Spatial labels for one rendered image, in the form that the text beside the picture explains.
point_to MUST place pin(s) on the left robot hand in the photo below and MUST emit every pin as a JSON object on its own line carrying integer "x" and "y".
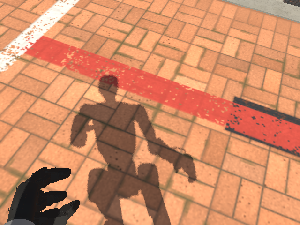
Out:
{"x": 29, "y": 200}

